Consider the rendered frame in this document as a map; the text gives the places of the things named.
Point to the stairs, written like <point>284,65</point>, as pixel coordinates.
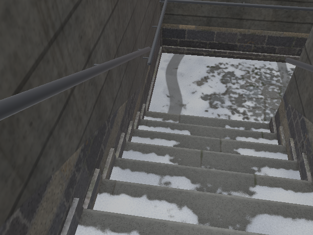
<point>191,175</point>

